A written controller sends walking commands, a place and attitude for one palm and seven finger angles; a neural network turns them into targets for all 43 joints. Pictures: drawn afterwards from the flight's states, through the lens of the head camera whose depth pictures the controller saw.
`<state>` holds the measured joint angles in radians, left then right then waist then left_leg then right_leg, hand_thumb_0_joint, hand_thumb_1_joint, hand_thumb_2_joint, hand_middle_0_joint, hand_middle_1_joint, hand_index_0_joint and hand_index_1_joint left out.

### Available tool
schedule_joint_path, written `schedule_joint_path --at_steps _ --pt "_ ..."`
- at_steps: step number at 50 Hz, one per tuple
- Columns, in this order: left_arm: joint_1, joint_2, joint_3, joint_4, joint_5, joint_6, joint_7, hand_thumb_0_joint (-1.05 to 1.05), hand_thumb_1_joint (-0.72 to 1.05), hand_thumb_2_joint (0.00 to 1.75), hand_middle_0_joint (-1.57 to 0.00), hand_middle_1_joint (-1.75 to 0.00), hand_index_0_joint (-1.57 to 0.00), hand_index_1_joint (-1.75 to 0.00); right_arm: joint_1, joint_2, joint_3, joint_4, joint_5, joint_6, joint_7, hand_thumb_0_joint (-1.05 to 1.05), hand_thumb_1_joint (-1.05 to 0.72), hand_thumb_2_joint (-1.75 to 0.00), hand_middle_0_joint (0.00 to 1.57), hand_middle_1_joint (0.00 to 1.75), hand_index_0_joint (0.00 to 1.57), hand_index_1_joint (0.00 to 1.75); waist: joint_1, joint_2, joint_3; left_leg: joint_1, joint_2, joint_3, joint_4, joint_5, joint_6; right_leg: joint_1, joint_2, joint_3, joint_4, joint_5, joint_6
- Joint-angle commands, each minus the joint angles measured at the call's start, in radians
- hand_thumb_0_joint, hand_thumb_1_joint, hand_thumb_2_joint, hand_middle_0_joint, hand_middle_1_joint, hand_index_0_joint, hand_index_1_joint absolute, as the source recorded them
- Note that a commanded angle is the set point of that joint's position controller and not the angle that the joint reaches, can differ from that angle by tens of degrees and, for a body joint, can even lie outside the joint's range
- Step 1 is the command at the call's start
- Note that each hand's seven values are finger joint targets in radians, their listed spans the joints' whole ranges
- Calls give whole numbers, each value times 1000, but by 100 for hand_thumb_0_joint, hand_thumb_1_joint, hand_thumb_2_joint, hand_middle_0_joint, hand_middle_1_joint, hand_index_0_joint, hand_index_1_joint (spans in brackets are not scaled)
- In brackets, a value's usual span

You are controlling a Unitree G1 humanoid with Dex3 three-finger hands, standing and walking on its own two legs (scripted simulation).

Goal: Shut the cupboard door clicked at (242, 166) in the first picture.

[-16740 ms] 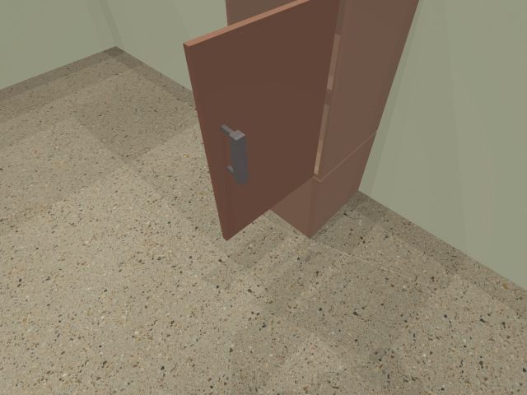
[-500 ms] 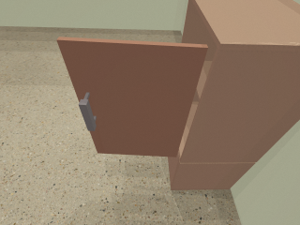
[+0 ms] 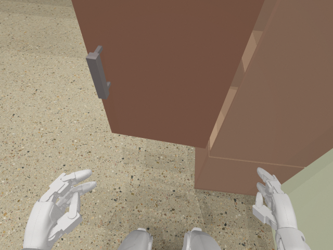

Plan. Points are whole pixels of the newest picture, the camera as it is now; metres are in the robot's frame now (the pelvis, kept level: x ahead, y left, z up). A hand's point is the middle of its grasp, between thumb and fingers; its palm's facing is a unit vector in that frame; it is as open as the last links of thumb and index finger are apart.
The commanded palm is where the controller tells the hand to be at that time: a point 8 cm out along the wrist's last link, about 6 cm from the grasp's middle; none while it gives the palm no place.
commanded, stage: raise the hand and make a fist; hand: left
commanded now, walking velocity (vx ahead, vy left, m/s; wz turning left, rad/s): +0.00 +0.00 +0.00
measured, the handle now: (101, 73) +0.53 +0.24 +0.10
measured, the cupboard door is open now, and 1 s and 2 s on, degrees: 86 86 86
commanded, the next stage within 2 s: bring the fist close to the handle in 1.42 s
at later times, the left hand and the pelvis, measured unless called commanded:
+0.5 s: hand (83, 187) +0.22 +0.19 +0.07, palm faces -0.07 -1.00 -0.02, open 3.6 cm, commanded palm +0.20 +0.25 +0.08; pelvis +0.01 +0.01 +0.02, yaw -1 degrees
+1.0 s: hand (71, 169) +0.25 +0.21 +0.10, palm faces -0.06 -1.00 -0.04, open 3.1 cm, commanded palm +0.22 +0.27 +0.10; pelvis +0.02 +0.03 +0.03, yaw +0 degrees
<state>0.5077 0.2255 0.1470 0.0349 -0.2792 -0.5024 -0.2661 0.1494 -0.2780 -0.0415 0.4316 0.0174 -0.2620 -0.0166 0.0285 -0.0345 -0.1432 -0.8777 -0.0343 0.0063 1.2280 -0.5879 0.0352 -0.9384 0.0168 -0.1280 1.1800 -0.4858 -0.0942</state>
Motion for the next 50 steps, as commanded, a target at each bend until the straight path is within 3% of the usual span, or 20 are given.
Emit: schedule_joint_path --at_steps 1,3,4,8,10,13,16,17,18,22,24,28,30,32,36,50 --pt "-227 105 -24 -342 -21 -121 -45 0 90 90 -66 -80 -66 -80 45 -104 -9 -82 5 -41 -26 0 -90 -90 20 30 20 30 -106 100 -153 -21 20 -64 -125 180 6 189 -23 231 -268 -3 69" --pt "-197 123 -11 -242 -28 -53 -90 0 90 90 -69 -84 -69 -84 47 -110 0 -72 15 -35 -37 0 -90 -90 20 30 20 30 -100 65 -122 -51 24 -63 -127 172 11 212 -26 245 -298 -34 75" --pt "-185 144 13 -228 -30 -18 -104 0 90 90 -71 -86 -71 -86 55 -108 -3 -71 23 -31 -40 0 -90 -90 20 30 20 30 -87 49 -156 -53 24 -58 -130 179 10 249 -35 249 -308 -31 81" --pt "-104 199 139 -226 -58 115 -99 0 90 90 -79 -94 -79 -94 32 -82 2 -95 29 -7 -43 0 -90 -90 20 30 20 30 -10 54 -246 -41 16 -51 -170 254 1 406 -54 266 -317 77 93" --pt "-87 179 159 -278 -69 124 -70 0 90 90 -82 -98 -82 -98 31 -65 3 -103 23 -2 -40 0 -90 -90 20 30 20 30 0 26 -282 -22 17 -57 -193 291 -7 448 -59 247 -307 165 97" --pt "-57 153 157 -281 -69 92 -29 0 90 90 -88 -104 -88 -104 20 -51 5 -99 14 -3 -36 0 -90 -90 20 30 20 30 7 17 -252 -30 17 -62 -209 310 -13 457 -59 239 -290 235 99" --pt "-41 115 104 -253 -55 49 -28 0 90 90 -93 -110 -93 -110 43 -60 -2 -87 9 -6 -32 0 -90 -90 20 30 20 30 -21 -8 -201 -28 18 -60 -223 290 -14 403 -57 218 -292 207 98" --pt "-44 109 88 -237 -52 39 -35 0 90 90 -95 -112 -95 -112 46 -67 -4 -89 11 -7 -31 0 -90 -90 20 30 20 30 -29 -12 -172 -35 16 -57 -226 259 -13 375 -55 216 -304 142 95" --pt "-71 127 91 -245 -50 27 -38 0 90 90 -97 -114 -97 -114 41 -75 -1 -94 11 -6 -33 0 -90 -90 20 30 20 30 -30 -20 -164 -37 17 -59 -222 260 -8 366 -53 218 -300 121 89" --pt "-82 135 81 -279 -54 5 -49 0 90 90 -104 -122 -104 -122 62 -90 -8 -104 13 -13 -39 0 -90 -90 20 30 20 30 -27 21 -189 20 14 -58 -254 255 -5 339 -38 184 -301 68 73" --pt "-104 145 78 -322 -48 1 -34 0 90 90 -108 -126 -108 -126 63 -93 -5 -110 12 -10 -41 0 -90 -90 20 30 20 30 -24 78 -201 66 16 -62 -276 265 -7 323 -26 154 -284 79 62" --pt "-94 154 83 -344 -34 13 0 0 90 90 -115 -134 -115 -134 72 -94 -2 -112 8 4 -41 0 -90 -90 20 30 20 30 -21 94 -202 119 19 -73 -306 321 -14 326 -8 106 -261 169 56" --pt "-74 125 57 -344 -28 30 7 0 90 90 -119 -138 -119 -138 81 -94 -2 -119 8 12 -37 0 -90 -90 20 30 20 30 -25 118 -191 150 23 -80 -324 353 -29 310 -4 82 -255 201 57" --pt "-83 120 45 -328 -19 50 9 0 90 90 -123 -142 -123 -142 88 -99 -1 -121 9 20 -35 0 -90 -90 20 30 20 30 -34 97 -167 163 27 -88 -336 362 -36 303 -1 70 -262 208 58" --pt "-109 138 58 -324 -18 81 0 0 90 90 -130 -150 -130 -150 95 -100 5 -137 10 35 -33 0 -90 -90 20 30 20 30 -34 86 -170 174 27 -89 -344 377 -41 329 2 70 -275 230 57" --pt "-195 154 79 -327 -29 114 -18 0 90 90 -130 -150 -130 -150 98 -103 16 -122 15 28 -31 0 -90 -90 20 30 20 30 -28 121 -187 263 36 -107 -384 485 -69 360 4 56 -296 285 54"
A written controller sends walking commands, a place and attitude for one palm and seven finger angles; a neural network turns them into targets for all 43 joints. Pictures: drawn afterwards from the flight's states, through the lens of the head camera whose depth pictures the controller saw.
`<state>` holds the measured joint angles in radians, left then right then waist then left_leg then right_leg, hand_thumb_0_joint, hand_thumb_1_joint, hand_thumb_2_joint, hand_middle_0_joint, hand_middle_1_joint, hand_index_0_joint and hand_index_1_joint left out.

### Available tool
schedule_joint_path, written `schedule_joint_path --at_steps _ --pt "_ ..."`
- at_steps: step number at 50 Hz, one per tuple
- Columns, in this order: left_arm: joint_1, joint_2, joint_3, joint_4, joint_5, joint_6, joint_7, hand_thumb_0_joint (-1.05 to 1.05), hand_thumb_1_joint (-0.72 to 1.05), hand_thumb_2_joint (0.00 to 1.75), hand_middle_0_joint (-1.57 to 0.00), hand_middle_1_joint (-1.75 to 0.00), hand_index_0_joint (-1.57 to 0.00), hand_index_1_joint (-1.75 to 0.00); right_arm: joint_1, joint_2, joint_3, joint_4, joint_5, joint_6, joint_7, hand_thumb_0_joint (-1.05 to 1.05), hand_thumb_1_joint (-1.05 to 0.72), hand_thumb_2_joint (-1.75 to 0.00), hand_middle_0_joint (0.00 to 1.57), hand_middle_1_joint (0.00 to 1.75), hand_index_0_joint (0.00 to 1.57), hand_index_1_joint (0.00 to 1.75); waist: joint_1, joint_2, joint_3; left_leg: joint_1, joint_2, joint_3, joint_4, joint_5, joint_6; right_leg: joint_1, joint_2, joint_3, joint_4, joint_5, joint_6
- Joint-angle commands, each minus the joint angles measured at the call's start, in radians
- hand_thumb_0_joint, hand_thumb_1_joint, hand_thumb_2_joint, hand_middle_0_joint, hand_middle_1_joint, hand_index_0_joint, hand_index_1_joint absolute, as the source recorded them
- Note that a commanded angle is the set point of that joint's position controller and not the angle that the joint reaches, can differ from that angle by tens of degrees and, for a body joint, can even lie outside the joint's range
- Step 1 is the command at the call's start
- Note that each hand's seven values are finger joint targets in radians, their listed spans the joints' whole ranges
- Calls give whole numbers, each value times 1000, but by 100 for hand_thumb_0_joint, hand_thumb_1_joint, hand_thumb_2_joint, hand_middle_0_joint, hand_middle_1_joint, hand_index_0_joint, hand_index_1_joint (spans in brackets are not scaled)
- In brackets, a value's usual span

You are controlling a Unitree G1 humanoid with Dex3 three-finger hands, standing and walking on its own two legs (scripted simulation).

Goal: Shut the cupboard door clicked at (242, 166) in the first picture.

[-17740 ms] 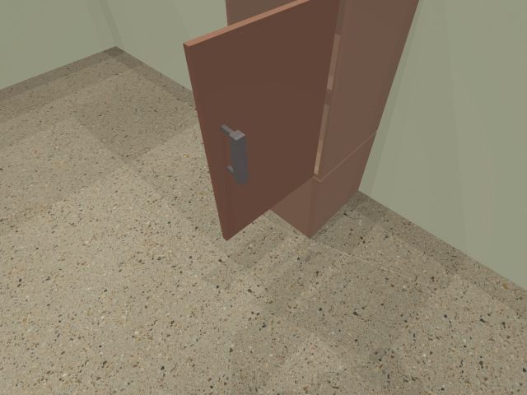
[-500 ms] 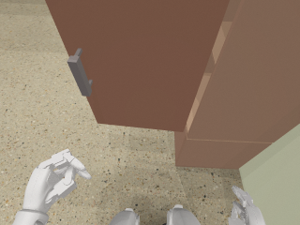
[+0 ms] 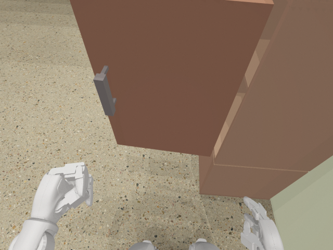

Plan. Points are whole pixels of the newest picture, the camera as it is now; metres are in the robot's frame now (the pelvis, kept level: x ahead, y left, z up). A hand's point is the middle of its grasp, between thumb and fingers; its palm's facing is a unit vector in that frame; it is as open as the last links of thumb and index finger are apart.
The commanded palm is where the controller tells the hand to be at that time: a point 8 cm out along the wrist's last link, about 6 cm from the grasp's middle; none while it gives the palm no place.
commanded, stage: raise the hand and make a fist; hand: left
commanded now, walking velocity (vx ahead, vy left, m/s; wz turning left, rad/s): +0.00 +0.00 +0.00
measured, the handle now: (108, 91) +0.51 +0.21 +0.06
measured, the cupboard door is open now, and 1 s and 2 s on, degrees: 86 86 86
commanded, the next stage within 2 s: bring the fist close to the handle in 0.42 s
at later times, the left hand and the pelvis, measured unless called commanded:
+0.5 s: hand (93, 195) +0.22 +0.17 +0.07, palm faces -0.05 -1.00 -0.04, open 3.1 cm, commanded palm +0.19 +0.23 +0.07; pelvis -0.01 -0.01 +0.00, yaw +0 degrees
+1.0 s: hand (95, 154) +0.30 +0.19 +0.07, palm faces -0.04 -1.00 -0.03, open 3.1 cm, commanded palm +0.29 +0.24 +0.07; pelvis +0.00 -0.02 +0.01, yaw -1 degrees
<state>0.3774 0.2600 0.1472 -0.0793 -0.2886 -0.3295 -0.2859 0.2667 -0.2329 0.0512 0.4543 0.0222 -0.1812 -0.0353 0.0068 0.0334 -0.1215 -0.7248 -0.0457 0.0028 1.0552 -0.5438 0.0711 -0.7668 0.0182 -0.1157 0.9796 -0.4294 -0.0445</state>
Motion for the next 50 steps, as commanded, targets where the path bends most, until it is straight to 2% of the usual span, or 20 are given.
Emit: schedule_joint_path --at_steps 1,6,13,15,18,20,22,23,26,28,31,35,37,38,40,42,43,45,48,50 --pt "-64 119 80 -196 -19 -54 3 0 90 90 -130 -150 -130 -150 -19 -148 -76 -142 11 -53 -12 0 -90 -90 20 30 20 30 -8 38 -192 106 49 -106 -219 422 -106 184 4 41 -101 213 5" --pt "-45 107 81 -155 -27 -48 -4 0 90 90 -130 -150 -130 -150 -26 -151 -80 -145 12 -55 -12 0 -90 -90 20 30 20 30 -6 -15 -174 61 38 -92 -227 340 -94 207 -1 50 -122 175 6" --pt "-67 134 89 -185 -18 -84 14 0 90 90 -130 -150 -130 -150 -32 -151 -77 -137 8 -65 -11 0 -90 -90 20 30 20 30 -4 39 -170 48 33 -83 -218 321 -82 212 -4 68 -124 163 0" --pt "-52 115 83 -169 -23 -88 13 0 90 90 -130 -150 -130 -150 -32 -147 -80 -134 11 -67 -11 0 -90 -90 20 30 20 30 -8 1 -168 36 31 -75 -214 303 -77 218 -7 75 -134 155 6" --pt "-62 130 89 -171 -21 -91 10 0 90 90 -130 -150 -130 -150 -35 -150 -80 -131 10 -66 -12 0 -90 -90 20 30 20 30 -9 21 -170 26 29 -69 -206 290 -68 226 -8 87 -138 147 4" --pt "-54 122 86 -169 -23 -91 11 0 90 90 -130 -150 -130 -150 -38 -146 -81 -131 13 -66 -12 0 -90 -90 20 30 20 30 -10 -1 -168 18 28 -64 -207 268 -64 228 -14 93 -150 123 9" --pt "-56 118 76 -178 -21 -94 13 0 90 90 -130 -150 -130 -150 -43 -146 -79 -132 15 -68 -13 0 -90 -90 20 30 20 30 -13 23 -163 21 28 -63 -209 249 -60 216 -15 96 -158 100 10" --pt "-66 133 84 -174 -19 -89 14 0 90 90 -130 -150 -130 -150 -43 -149 -76 -132 12 -67 -14 0 -90 -90 20 30 20 30 -12 20 -159 15 28 -68 -207 247 -59 219 -11 97 -153 98 6" --pt "-60 117 76 -173 -22 -91 15 0 90 90 -130 -150 -130 -150 -47 -144 -77 -133 15 -69 -15 0 -90 -90 20 30 20 30 -15 -2 -156 4 25 -59 -204 229 -53 225 -19 108 -169 76 14" --pt "-150 168 117 -143 -22 -94 20 0 90 90 -130 -150 -130 -150 -43 -151 -73 -113 12 -64 -23 0 -90 -90 20 30 20 30 -27 -23 -143 -26 26 -58 -182 215 -48 224 -19 130 -176 51 15" --pt "-252 156 110 -94 -23 -105 9 0 90 90 -130 -150 -130 -150 -50 -149 -72 -91 17 -69 -28 0 -90 -90 20 30 20 30 -39 8 -152 -19 27 -53 -177 200 -47 201 -24 136 -179 33 19" --pt "-354 183 128 -6 -32 -84 -21 0 90 90 -130 -150 -130 -150 -45 -155 -70 -68 24 -69 -35 0 -90 -90 20 30 20 30 -37 -5 -192 -16 26 -50 -179 233 -44 250 -29 149 -185 78 21" --pt "-387 173 113 17 -31 -73 -33 0 90 90 -130 -150 -130 -150 -42 -156 -71 -64 26 -71 -35 0 -90 -90 20 30 20 30 -34 16 -210 13 26 -52 -195 265 -44 260 -28 133 -177 129 21" --pt "-392 191 135 44 -40 -61 -38 0 90 90 -130 -150 -130 -150 -35 -158 -68 -62 23 -67 -36 0 -90 -90 20 30 20 30 -25 15 -219 11 26 -54 -193 290 -45 287 -26 137 -173 164 17" --pt "-429 206 150 92 -37 -49 -44 0 90 90 -130 -150 -130 -150 -30 -159 -70 -53 25 -61 -36 0 -90 -90 20 30 20 30 -32 -23 -224 -2 27 -44 -192 299 -43 303 -34 150 -184 187 27" --pt "-477 221 170 132 -38 -49 -43 0 90 90 -130 -150 -130 -150 -31 -158 -69 -47 23 -56 -33 0 -90 -90 20 30 20 30 -27 -19 -219 -10 24 -39 -199 295 -44 313 -38 158 -190 183 28" --pt "-474 252 208 161 -46 -46 -45 0 90 90 -130 -150 -130 -150 -28 -162 -69 -46 21 -50 -33 0 -90 -90 20 30 20 30 -15 -28 -219 -22 26 -40 -197 306 -46 338 -37 166 -188 199 23" --pt "-491 256 221 193 -47 -54 -51 0 90 90 -130 -150 -130 -150 -27 -160 -72 -46 23 -41 -29 0 -90 -90 20 30 20 30 -12 -31 -241 -22 25 -30 -203 319 -46 356 -45 174 -192 229 28" --pt "-572 275 228 234 -44 -68 -61 0 90 90 -130 -150 -130 -150 -21 -165 -72 -34 23 -33 -28 0 -90 -90 20 30 20 30 -17 5 -244 -12 28 -30 -202 340 -46 354 -40 172 -177 264 23" --pt "-642 254 201 266 -41 -76 -73 0 90 90 -130 -150 -130 -150 -11 -166 -75 -24 26 -32 -27 0 -90 -90 20 30 20 30 -36 2 -247 4 29 -30 -209 337 -45 325 -38 156 -175 265 25"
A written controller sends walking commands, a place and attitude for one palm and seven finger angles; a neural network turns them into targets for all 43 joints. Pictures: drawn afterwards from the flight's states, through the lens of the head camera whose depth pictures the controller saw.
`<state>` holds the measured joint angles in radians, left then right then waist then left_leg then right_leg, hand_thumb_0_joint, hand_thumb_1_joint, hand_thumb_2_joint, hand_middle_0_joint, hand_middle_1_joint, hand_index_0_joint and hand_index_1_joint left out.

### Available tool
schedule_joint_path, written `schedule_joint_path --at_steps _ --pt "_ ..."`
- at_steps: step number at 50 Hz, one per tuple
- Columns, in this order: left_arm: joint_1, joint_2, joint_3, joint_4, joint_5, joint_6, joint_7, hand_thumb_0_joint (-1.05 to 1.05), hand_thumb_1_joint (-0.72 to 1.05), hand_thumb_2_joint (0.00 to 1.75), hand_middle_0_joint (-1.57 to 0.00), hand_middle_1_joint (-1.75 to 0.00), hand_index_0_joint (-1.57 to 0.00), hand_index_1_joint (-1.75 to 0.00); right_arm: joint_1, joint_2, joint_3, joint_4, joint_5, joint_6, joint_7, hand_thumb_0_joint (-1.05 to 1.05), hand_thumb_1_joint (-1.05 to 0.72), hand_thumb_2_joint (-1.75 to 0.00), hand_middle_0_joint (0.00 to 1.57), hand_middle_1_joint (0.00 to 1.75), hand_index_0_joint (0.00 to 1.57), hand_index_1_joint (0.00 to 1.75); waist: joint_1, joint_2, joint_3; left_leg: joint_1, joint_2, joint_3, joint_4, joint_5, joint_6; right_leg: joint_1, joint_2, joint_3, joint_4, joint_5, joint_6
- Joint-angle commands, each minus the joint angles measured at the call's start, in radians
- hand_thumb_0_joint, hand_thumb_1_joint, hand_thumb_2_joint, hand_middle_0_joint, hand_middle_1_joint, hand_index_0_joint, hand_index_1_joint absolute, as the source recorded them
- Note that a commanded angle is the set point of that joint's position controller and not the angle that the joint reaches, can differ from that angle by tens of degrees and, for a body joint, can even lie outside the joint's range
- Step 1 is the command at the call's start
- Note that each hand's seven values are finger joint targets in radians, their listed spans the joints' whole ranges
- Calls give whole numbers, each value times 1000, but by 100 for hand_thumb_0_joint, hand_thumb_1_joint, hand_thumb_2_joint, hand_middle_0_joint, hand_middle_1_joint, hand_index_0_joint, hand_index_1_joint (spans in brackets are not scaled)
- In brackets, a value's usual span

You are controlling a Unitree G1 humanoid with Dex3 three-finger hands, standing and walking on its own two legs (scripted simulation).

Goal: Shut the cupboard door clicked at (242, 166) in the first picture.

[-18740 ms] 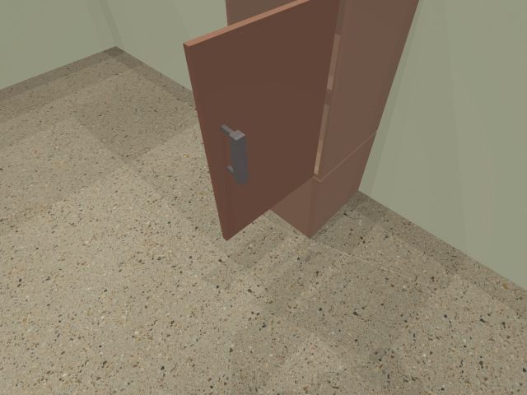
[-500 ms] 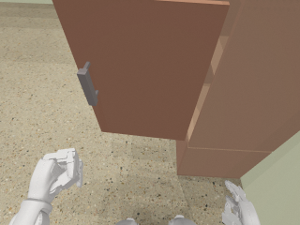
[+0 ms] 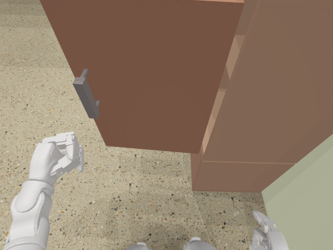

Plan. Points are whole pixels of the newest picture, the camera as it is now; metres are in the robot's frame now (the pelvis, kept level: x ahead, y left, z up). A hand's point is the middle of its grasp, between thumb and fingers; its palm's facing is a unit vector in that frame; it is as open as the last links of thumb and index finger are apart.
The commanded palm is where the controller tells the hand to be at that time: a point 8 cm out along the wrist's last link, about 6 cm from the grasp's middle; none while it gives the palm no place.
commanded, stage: bring the fist close to the handle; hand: left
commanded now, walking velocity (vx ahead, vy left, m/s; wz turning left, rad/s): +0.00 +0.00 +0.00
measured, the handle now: (89, 94) +0.51 +0.24 +0.06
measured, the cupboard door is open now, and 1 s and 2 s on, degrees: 86 86 70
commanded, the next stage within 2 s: push the door shut along its arc in 0.92 s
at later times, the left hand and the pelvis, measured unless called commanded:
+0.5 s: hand (83, 124) +0.40 +0.22 +0.06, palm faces -0.05 -1.00 +0.00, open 3.1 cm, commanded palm +0.39 +0.28 +0.06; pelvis +0.00 +0.02 +0.00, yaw -1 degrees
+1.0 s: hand (90, 121) +0.41 +0.21 +0.06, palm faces -0.05 -1.00 -0.01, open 3.1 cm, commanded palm +0.39 +0.26 +0.06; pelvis +0.00 +0.03 +0.00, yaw -1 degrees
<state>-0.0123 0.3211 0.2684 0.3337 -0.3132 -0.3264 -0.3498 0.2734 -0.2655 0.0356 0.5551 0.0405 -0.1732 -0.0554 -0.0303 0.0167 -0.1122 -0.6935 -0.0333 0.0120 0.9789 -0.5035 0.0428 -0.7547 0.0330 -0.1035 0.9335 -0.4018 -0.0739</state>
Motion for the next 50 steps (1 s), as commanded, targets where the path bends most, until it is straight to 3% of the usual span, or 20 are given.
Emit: schedule_joint_path --at_steps 1,6,8,11,13,16,18,20,23,26,28,30,32,33,39,40,44,46,48,50 --pt "-279 196 80 -121 -17 -81 -12 0 90 90 -130 -150 -130 -150 -13 -137 -62 -119 7 -40 -8 0 -90 -90 20 30 20 30 -4 1 -249 -31 18 -41 -133 281 -16 297 -51 143 -132 217 57" --pt "-450 245 102 -19 -8 -90 -38 0 90 90 -130 -150 -130 -150 11 -147 -66 -88 8 -27 -16 0 -90 -90 20 30 20 30 -16 4 -296 -23 21 -44 -130 285 -13 295 -51 148 -125 222 54" --pt "-458 262 114 8 -9 -90 -43 0 90 90 -130 -150 -130 -150 19 -150 -64 -90 5 -19 -15 0 -90 -90 20 30 20 30 1 52 -314 -5 20 -48 -138 318 -17 306 -46 137 -111 255 45" --pt "-535 256 97 37 7 -94 -37 0 90 90 -130 -150 -130 -150 36 -146 -66 -78 5 -7 -11 0 -90 -90 20 30 20 30 -9 71 -338 30 26 -56 -148 363 -24 280 -41 116 -100 285 44" --pt "-559 271 114 83 7 -91 -30 0 90 90 -130 -150 -130 -150 51 -152 -70 -71 3 2 -11 0 -90 -90 20 30 20 30 -14 26 -334 37 31 -62 -143 380 -24 271 -34 109 -97 298 43" --pt "-582 264 111 136 20 -90 -19 0 90 90 -130 -150 -130 -150 64 -152 -70 -70 1 19 -3 0 -90 -90 20 30 20 30 -12 36 -335 29 30 -58 -153 387 -29 267 -35 105 -98 302 44" --pt "-637 283 116 165 33 -94 -13 0 90 90 -130 -150 -130 -150 75 -157 -69 -65 0 32 -2 0 -90 -90 20 30 20 30 -18 52 -323 39 35 -65 -152 402 -32 239 -30 98 -91 299 40" --pt "-695 245 82 182 41 -98 -7 0 90 90 -130 -150 -130 -150 85 -152 -72 -62 0 41 2 0 -90 -90 20 30 20 30 -34 47 -339 64 38 -68 -153 404 -35 212 -28 95 -95 284 44" --pt "-787 314 125 247 54 -114 3 0 90 90 -130 -150 -130 -150 103 -166 -72 -44 -4 58 0 0 -90 -90 20 30 20 30 -37 51 -337 50 39 -78 -148 378 -37 195 -24 94 -88 256 37" --pt "-885 293 95 297 71 -130 6 0 90 90 -130 -150 -130 -150 119 -162 -73 -27 -6 70 4 0 -90 -90 20 30 20 30 -53 71 -371 91 44 -91 -145 414 -46 163 -23 87 -81 255 38" --pt "-806 299 110 297 70 -134 4 0 90 90 -130 -150 -130 -150 133 -169 -78 -39 -11 79 12 0 -90 -90 20 30 20 30 -29 116 -423 157 49 -99 -141 526 -63 157 -19 81 -76 285 34" --pt "-794 270 84 310 70 -130 0 0 90 90 -130 -150 -130 -150 137 -164 -79 -39 -8 92 20 0 -90 -90 20 30 20 30 -39 72 -400 146 54 -98 -144 541 -64 159 -16 78 -84 295 40" --pt "-747 275 104 315 63 -128 6 0 90 90 -130 -150 -130 -150 139 -166 -83 -48 -7 103 25 0 -90 -90 20 30 20 30 -28 43 -387 126 53 -93 -155 524 -60 181 -16 77 -94 294 40" --pt "-735 293 117 303 63 -130 9 0 90 90 -130 -150 -130 -150 138 -169 -82 -55 -7 108 24 0 -90 -90 20 30 20 30 -15 68 -391 131 53 -95 -157 549 -64 186 -15 75 -87 300 36" --pt "-766 267 97 229 76 -156 51 0 90 90 -130 -150 -130 -150 141 -162 -88 -55 -10 122 29 0 -90 -90 20 30 20 30 -28 70 -393 171 58 -99 -167 544 -70 170 -12 73 -96 284 40" --pt "-790 226 58 228 77 -159 54 0 90 90 -130 -150 -130 -150 136 -157 -85 -52 -9 122 30 0 -90 -90 20 30 20 30 -45 79 -377 178 58 -100 -168 531 -70 148 -12 72 -100 274 42" --pt "-803 252 76 243 88 -173 68 0 90 90 -130 -150 -130 -150 135 -160 -86 -36 -11 125 27 0 -90 -90 20 30 20 30 -40 95 -370 188 57 -106 -171 507 -75 141 -13 73 -100 255 38" --pt "-815 238 63 276 89 -171 68 0 90 90 -130 -150 -130 -150 129 -159 -83 -31 -10 127 26 0 -90 -90 20 30 20 30 -50 49 -346 151 55 -102 -175 452 -68 150 -14 74 -107 241 39" --pt "-839 239 60 299 90 -169 69 0 90 90 -130 -150 -130 -150 121 -159 -78 -34 -8 130 23 0 -90 -90 20 30 20 30 -50 78 -319 134 49 -99 -179 401 -61 136 -15 76 -108 218 36" --pt "-843 243 64 323 92 -169 68 0 90 90 -130 -150 -130 -150 117 -157 -75 -36 -8 132 22 0 -90 -90 20 30 20 30 -49 53 -321 116 45 -92 -180 377 -55 156 -16 81 -112 220 37"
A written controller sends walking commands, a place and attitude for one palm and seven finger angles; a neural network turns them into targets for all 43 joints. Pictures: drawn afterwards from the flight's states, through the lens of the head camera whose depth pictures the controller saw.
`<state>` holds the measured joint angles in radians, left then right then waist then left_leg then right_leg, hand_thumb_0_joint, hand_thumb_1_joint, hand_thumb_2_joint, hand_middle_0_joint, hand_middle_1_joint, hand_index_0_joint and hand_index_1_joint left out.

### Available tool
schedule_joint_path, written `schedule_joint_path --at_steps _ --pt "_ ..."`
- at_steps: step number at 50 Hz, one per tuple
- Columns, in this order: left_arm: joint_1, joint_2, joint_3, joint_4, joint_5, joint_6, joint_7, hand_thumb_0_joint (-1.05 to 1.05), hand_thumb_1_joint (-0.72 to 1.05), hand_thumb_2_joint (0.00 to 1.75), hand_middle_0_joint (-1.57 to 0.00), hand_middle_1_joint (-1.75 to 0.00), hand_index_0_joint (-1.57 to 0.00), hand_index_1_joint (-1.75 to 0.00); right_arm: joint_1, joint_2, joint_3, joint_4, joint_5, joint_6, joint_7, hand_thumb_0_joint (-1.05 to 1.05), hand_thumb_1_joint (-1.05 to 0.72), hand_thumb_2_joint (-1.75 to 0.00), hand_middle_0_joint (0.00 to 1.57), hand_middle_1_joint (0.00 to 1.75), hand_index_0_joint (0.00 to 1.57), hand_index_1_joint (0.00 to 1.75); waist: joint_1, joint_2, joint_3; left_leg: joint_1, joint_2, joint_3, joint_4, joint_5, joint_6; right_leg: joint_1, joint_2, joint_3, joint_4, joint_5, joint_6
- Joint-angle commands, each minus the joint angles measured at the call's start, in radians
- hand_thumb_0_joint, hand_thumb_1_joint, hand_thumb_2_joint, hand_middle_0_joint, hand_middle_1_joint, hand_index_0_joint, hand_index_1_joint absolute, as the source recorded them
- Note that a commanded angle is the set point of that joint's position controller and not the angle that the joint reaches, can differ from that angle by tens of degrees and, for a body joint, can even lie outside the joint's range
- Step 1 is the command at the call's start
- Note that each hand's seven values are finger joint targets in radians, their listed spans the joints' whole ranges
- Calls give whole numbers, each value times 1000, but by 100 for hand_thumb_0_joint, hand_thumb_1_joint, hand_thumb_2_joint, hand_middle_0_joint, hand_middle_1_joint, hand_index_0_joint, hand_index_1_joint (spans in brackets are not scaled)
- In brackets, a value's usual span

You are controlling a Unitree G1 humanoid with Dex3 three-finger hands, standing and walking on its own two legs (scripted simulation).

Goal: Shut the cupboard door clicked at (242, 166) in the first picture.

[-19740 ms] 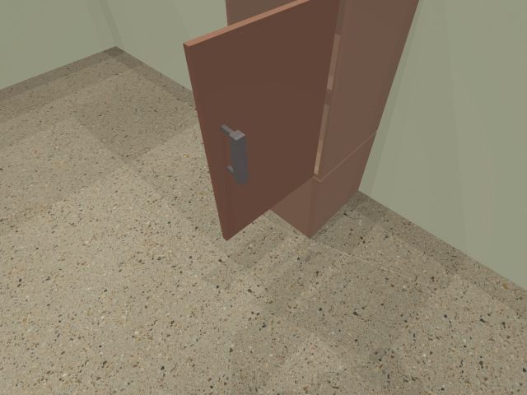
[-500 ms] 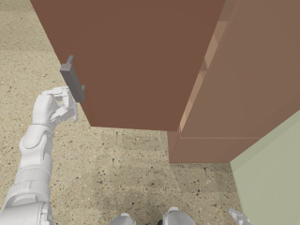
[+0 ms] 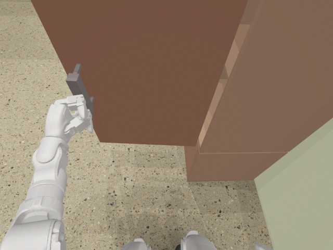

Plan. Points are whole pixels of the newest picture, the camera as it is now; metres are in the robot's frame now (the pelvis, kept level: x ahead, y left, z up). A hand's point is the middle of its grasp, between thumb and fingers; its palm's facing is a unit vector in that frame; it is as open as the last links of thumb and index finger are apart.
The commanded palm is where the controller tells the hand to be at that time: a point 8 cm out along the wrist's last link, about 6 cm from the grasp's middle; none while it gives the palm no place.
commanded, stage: push the door shut along its arc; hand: left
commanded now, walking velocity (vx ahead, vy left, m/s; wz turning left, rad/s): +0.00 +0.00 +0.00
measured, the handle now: (83, 90) +0.50 +0.22 +0.05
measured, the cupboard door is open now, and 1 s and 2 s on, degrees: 86 70 55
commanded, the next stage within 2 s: pull the fist back off the door in 1.90 s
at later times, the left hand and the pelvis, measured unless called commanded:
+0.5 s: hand (95, 101) +0.46 +0.18 +0.06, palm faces -0.13 -0.99 -0.02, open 3.1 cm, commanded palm +0.45 +0.24 +0.06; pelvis -0.01 -0.02 -0.01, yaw +0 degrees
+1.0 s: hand (105, 84) +0.52 +0.16 +0.06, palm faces -0.27 -0.96 +0.00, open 3.1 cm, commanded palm +0.52 +0.21 +0.06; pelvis +0.00 -0.01 -0.02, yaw -2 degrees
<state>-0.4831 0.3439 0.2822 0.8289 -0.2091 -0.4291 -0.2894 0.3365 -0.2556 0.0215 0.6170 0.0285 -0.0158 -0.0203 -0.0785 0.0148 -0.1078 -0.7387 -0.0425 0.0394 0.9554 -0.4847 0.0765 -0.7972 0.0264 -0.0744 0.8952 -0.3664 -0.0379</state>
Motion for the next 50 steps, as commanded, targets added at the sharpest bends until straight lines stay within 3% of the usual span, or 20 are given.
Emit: schedule_joint_path --at_steps 1,3,4,5,9,10,11,14,16,22,23,27,29,31,33,38,41,44,47,50 --pt "-392 221 43 -171 -11 -68 5 0 90 90 -130 -150 -130 -150 50 -168 -59 -99 4 -25 -14 0 -90 -90 20 30 20 30 -5 46 -334 145 53 -118 -156 332 -84 207 -11 53 -72 177 1" --pt "-429 263 65 -164 -7 -77 -5 0 90 90 -130 -150 -130 -150 52 -172 -58 -95 4 -25 -19 0 -90 -90 20 30 20 30 -8 66 -345 143 50 -114 -148 325 -78 217 -12 61 -68 189 -2" --pt "-442 267 62 -149 -2 -78 -13 0 90 90 -130 -150 -130 -150 53 -171 -57 -94 4 -24 -20 0 -90 -90 20 30 20 30 -10 63 -355 146 49 -114 -144 342 -77 218 -12 64 -64 203 -1" --pt "-502 239 25 -137 -3 -81 -25 0 90 90 -130 -150 -130 -150 52 -168 -54 -89 6 -25 -21 0 -90 -90 20 30 20 30 -33 49 -351 142 51 -114 -136 333 -73 203 -13 65 -65 202 3" --pt "-566 312 71 -14 -1 -74 -61 0 90 90 -130 -150 -130 -150 66 -179 -47 -71 8 -21 -29 0 -90 -90 20 30 20 30 -38 49 -336 91 46 -110 -119 300 -62 196 -13 75 -58 197 0" --pt "-609 295 49 -12 -5 -71 -74 0 90 90 -130 -150 -130 -150 66 -177 -44 -71 8 -23 -29 0 -90 -90 20 30 20 30 -51 49 -342 79 43 -105 -111 287 -56 197 -15 82 -61 199 3" --pt "-602 328 74 15 -2 -69 -82 0 90 90 -130 -150 -130 -150 71 -183 -46 -69 7 -21 -31 0 -90 -90 20 30 20 30 -43 47 -352 70 44 -107 -108 288 -56 199 -15 83 -57 199 0" --pt "-638 338 73 13 -5 -67 -111 0 90 90 -130 -150 -130 -150 89 -187 -47 -69 5 -19 -30 0 -90 -90 20 30 20 30 -47 68 -418 103 46 -111 -90 356 -57 205 -14 82 -40 248 0" --pt "-669 332 56 30 -5 -59 -130 0 90 90 -130 -150 -130 -150 93 -186 -45 -67 6 -16 -30 0 -90 -90 20 30 20 30 -60 65 -419 76 44 -104 -79 342 -51 206 -14 90 -41 250 4" --pt "-732 429 102 68 5 -38 -163 0 90 90 -130 -150 -130 -150 123 -197 -42 -61 7 -6 -34 0 -90 -90 20 30 20 30 -75 47 -434 -4 42 -89 -57 304 -35 240 -14 114 -44 253 7" --pt "-723 434 110 77 3 -38 -170 0 90 90 -130 -150 -130 -150 129 -197 -40 -66 5 -5 -34 0 -90 -90 20 30 20 30 -66 89 -442 5 40 -89 -55 322 -37 239 -11 111 -34 267 1" --pt "-742 452 109 97 6 -21 -193 0 90 90 -130 -150 -130 -150 145 -202 -40 -62 6 0 -31 0 -90 -90 20 30 20 30 -80 82 -454 -4 43 -84 -47 314 -32 238 -9 120 -45 262 6" --pt "-752 499 134 122 10 -12 -206 0 90 90 -130 -150 -130 -150 157 -208 -38 -61 6 4 -32 0 -90 -90 20 30 20 30 -79 88 -455 -22 43 -82 -41 315 -31 248 -5 120 -40 270 3" --pt "-806 504 119 126 16 -5 -215 0 90 90 -130 -150 -130 -150 162 -209 -36 -58 8 5 -34 0 -90 -90 20 30 20 30 -99 73 -433 -49 45 -82 -35 286 -27 233 -5 128 -48 244 8" --pt "-838 532 133 137 14 -2 -226 0 90 90 -130 -150 -130 -150 172 -215 -34 -57 7 4 -37 0 -90 -90 20 30 20 30 -102 100 -447 -52 45 -83 -24 292 -26 229 -3 130 -39 248 1" --pt "-885 514 106 168 18 15 -247 0 90 90 -130 -150 -130 -150 195 -224 -35 -49 2 4 -34 0 -90 -90 20 30 20 30 -119 149 -469 23 52 -103 -11 339 -32 132 8 99 -20 238 -3" --pt "-921 544 112 205 34 36 -247 0 90 90 -130 -150 -130 -150 208 -229 -33 -42 -1 7 -34 0 -90 -90 20 30 20 30 -140 109 -452 -18 57 -102 0 318 -27 123 10 100 -24 224 5" --pt "-952 543 105 170 43 33 -253 0 90 90 -130 -150 -130 -150 217 -230 -36 -42 -5 7 -32 0 -90 -90 20 30 20 30 -130 184 -528 69 59 -113 10 392 -37 95 14 88 -5 258 -1" --pt "-955 541 103 198 52 50 -254 0 90 90 -130 -150 -130 -150 228 -231 -36 -40 -8 13 -30 0 -90 -90 20 30 20 30 -143 152 -503 49 63 -113 16 397 -35 80 17 82 -2 261 2" --pt "-993 547 105 177 53 53 -255 0 90 90 -130 -150 -130 -150 238 -236 -38 -38 -11 17 -31 0 -90 -90 20 30 20 30 -146 177 -521 107 69 -127 20 450 -42 43 21 71 6 273 -1"
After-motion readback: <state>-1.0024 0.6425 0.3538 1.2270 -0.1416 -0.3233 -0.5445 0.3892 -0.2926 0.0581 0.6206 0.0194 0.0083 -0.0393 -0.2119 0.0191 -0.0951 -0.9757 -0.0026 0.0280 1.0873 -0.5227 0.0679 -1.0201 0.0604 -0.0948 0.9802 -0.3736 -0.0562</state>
